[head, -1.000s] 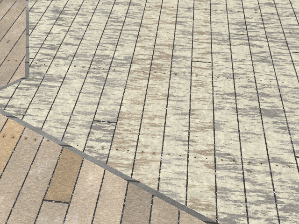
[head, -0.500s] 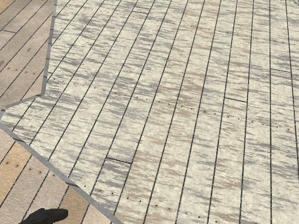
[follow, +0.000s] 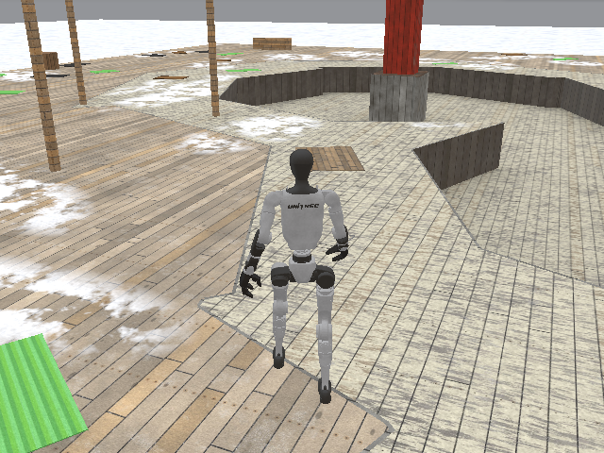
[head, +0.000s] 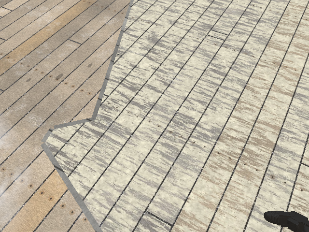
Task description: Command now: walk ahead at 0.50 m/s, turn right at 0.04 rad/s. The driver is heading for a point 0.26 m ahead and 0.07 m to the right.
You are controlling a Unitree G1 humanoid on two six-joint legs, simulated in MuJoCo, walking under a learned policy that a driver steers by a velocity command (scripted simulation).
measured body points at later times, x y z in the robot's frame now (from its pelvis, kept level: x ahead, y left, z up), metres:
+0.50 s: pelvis +0.18 +0.02 +0.00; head +0.20 +0.01 +0.45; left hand +0.35 +0.27 -0.11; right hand +0.26 -0.25 -0.13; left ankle +0.16 +0.13 -0.74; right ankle +0.25 -0.11 -0.74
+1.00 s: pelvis +0.21 +0.00 +0.00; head +0.22 +0.00 +0.45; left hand +0.34 +0.26 -0.13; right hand +0.23 -0.26 -0.15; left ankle +0.16 +0.13 -0.74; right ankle +0.25 -0.11 -0.74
